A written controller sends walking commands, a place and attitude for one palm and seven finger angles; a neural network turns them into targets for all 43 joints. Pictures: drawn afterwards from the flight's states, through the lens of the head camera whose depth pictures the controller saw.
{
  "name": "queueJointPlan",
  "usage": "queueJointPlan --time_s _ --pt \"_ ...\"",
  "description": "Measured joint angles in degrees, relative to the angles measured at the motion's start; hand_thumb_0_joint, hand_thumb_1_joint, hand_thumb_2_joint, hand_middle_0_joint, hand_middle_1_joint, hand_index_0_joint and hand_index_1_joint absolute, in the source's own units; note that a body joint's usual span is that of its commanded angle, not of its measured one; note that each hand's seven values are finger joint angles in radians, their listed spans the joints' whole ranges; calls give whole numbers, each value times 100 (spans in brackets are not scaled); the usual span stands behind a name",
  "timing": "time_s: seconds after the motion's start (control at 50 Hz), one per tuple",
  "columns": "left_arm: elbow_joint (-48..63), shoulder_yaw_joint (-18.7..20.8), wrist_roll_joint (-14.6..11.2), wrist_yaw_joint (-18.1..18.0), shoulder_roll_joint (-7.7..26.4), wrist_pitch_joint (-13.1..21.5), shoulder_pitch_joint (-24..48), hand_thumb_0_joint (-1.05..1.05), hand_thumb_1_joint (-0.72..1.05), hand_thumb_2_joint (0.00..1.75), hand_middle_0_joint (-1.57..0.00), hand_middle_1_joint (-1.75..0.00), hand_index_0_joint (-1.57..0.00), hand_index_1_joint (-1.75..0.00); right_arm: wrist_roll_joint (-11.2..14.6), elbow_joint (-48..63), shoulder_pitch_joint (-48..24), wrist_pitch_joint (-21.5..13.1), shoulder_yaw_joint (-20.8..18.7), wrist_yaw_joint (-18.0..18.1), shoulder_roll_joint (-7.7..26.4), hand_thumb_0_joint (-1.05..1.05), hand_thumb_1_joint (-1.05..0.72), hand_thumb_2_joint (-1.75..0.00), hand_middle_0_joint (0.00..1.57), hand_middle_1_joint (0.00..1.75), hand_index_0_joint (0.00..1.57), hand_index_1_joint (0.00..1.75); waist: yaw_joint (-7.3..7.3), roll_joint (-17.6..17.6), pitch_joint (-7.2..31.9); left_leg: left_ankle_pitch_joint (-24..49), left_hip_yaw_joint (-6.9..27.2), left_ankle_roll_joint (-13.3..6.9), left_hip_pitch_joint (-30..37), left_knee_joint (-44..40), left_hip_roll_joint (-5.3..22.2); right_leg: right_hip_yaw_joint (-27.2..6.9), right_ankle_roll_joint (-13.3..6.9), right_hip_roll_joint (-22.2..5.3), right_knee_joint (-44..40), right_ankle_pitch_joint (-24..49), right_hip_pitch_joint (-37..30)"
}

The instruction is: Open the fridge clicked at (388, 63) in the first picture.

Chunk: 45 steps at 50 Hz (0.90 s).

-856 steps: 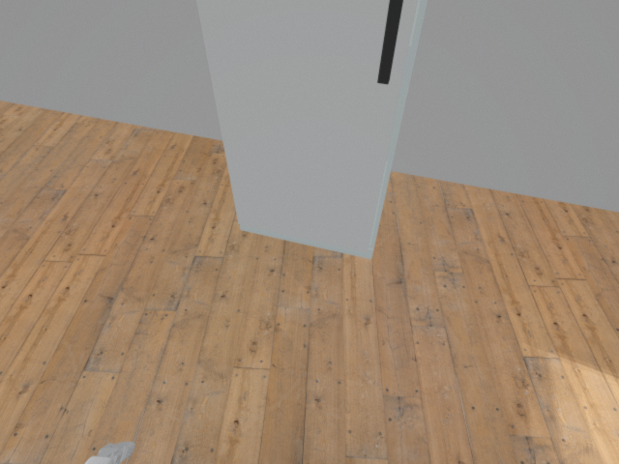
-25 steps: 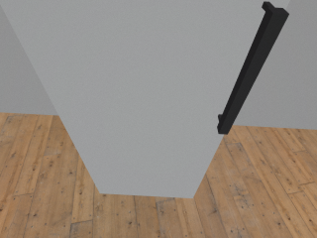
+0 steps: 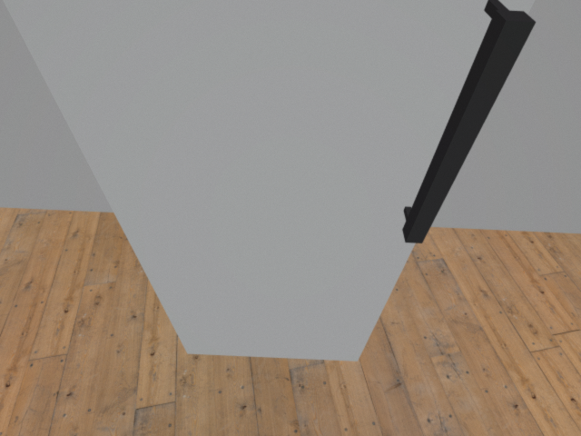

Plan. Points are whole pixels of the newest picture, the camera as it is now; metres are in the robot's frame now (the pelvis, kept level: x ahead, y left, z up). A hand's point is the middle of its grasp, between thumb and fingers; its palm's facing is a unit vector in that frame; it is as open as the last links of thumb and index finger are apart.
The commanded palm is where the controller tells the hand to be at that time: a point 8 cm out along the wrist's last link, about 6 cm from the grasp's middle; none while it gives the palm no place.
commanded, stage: look again from close up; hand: right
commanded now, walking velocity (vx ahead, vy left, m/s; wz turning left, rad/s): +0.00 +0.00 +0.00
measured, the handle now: (444, 145) +0.44 -0.17 +0.20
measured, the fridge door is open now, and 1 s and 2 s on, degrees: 0 0 0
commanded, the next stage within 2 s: raise the hand to about handle height in 0.14 s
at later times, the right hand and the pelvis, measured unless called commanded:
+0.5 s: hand (468, 368) +0.21 -0.20 +0.05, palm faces +0.12 +0.99 -0.03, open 7.8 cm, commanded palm +0.11 -0.25 -0.03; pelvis -0.02 -0.01 -0.02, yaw -2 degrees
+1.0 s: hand (509, 400) +0.18 -0.24 +0.04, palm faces -0.09 +0.99 -0.05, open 10.6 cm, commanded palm +0.13 -0.30 +0.06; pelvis -0.05 -0.04 -0.04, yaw -3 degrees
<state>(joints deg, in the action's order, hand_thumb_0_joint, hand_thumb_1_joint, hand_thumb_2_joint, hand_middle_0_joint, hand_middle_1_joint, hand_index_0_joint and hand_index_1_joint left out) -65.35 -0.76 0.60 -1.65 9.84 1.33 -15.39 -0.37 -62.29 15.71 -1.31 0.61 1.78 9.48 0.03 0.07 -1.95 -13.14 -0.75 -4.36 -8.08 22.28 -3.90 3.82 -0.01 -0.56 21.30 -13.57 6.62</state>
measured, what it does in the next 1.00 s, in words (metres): shifts its weight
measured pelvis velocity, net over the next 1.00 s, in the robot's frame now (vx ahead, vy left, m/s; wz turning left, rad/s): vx -0.05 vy -0.04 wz -0.06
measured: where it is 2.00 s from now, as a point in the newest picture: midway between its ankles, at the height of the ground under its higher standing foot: outside the picture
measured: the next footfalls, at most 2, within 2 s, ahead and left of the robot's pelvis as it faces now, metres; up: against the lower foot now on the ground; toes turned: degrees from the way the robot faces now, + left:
none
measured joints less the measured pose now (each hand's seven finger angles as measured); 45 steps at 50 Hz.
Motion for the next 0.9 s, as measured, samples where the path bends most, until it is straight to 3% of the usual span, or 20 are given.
queueJointPlan --time_s 0.26,0.3,0.34,0.38,0.42,0.5,0.54,0.58,0.62,0.68,0.74,0.78,0.82,0.86,0.9 --pt "16 16 -18 13 36 -12 23 0 91 90 -20 -30 -20 -30 -13 -11 -38 -42 -12 47 14 0 -91 -89 20 30 20 30 4 16 11 20 -16 31 -26 -19 -23 8 6 -43 165 -40 113" --pt "606 -30 -184 -99 100 205 -186 1 91 90 -20 -30 -20 -30 490 1951 517 421 -204 44 -6 1 -91 -89 20 30 21 30 -23 39 -80 -38 -21 46 -106 164 -9 7 -36 -31 276 -128 142" --pt "1063 -35 -230 -256 214 699 -383 1 91 90 -20 -30 -20 -30 720 3596 811 40 -183 204 47 2 -90 -89 20 31 21 31 -76 99 -21 -159 -56 56 -177 371 81 -24 -67 56 349 -154 178" --pt "1443 4 -282 -282 376 988 -378 1 91 90 -20 -30 -20 -30 966 4647 741 -253 -237 248 27 2 -89 -88 20 32 21 32 23 232 161 -271 -171 99 -305 563 184 -134 -110 148 525 -187 347" --pt "1797 78 -253 -254 485 1153 -196 1 91 90 -20 -30 -20 -30 1097 5144 425 -778 -419 70 31 2 -86 -87 20 34 21 33 129 311 384 -397 -246 136 -604 873 258 -197 -142 208 834 -276 673" --pt "2495 192 -170 -34 479 1285 348 1 91 90 -20 -30 -20 -30 1464 5410 125 -2137 -777 -912 71 1 -79 -84 20 38 21 38 176 136 779 -715 -160 132 -1532 1782 283 -79 -132 199 1663 -596 1527" --pt "2905 232 -178 99 503 1279 542 1 91 90 -20 -30 -20 -30 1564 5431 312 -2538 -793 -1601 73 1 -75 -82 20 40 21 40 164 11 787 -861 -132 115 -1814 2162 279 -38 -145 183 2037 -758 1795" --pt "3287 255 -225 132 580 1225 643 1 91 90 -20 -30 -20 -30 1524 5421 632 -2464 -727 -2093 105 0 -71 -81 21 43 22 43 96 -85 803 -983 -135 120 -2033 2449 285 -31 -152 177 2341 -886 2023" --pt "3596 285 -243 80 668 1147 680 1 91 90 -20 -30 -20 -30 1508 5447 971 -2127 -683 -2280 168 0 -66 -79 22 46 22 46 -6 -157 800 -1071 -174 122 -2198 2654 296 -63 -166 178 2592 -981 2223" --pt "3851 340 -232 -28 717 1130 657 1 91 90 -20 -30 -19 -30 1530 5663 1388 -1849 -793 -2030 204 1 -59 -76 23 50 23 50 -168 -200 730 -1136 -310 119 -2306 2805 294 -189 -178 166 2891 -1082 2439" --pt "3827 284 -179 -103 674 1208 565 1 91 90 -20 -30 -19 -30 1505 6251 1533 -2070 -944 -1577 277 1 -52 -73 23 55 24 55 -328 -173 649 -1153 -482 123 -2286 2845 283 -358 -186 152 3117 -1147 2555" --pt "3685 150 -176 -120 626 1274 523 1 91 90 -19 -30 -19 -30 1517 6605 1380 -2373 -966 -1465 334 2 -47 -71 23 58 24 58 -376 -89 610 -1148 -592 134 -2239 2839 287 -465 -198 159 3223 -1166 2594" --pt "3519 -37 -206 -138 562 1310 515 1 91 90 -20 -30 -19 -30 1559 6804 1005 -2534 -914 -1573 390 2 -42 -69 23 61 23 60 -365 40 549 -1119 -675 157 -2172 2803 294 -548 -219 172 3285 -1159 2600" --pt "3377 -224 -258 -169 447 1302 495 1 91 90 -20 -30 -20 -30 1565 6793 508 -2424 -825 -1829 498 1 -38 -67 23 64 24 63 -317 144 504 -1055 -694 184 -2126 2732 302 -565 -244 182 3256 -1110 2580" --pt "3289 -387 -324 -204 296 1251 427 1 91 90 -20 -30 -20 -30 1545 6585 61 -2004 -777 -2136 670 1 -33 -65 23 67 24 66 -244 188 500 -961 -630 210 -2102 2613 301 -504 -268 180 3120 -1027 2526"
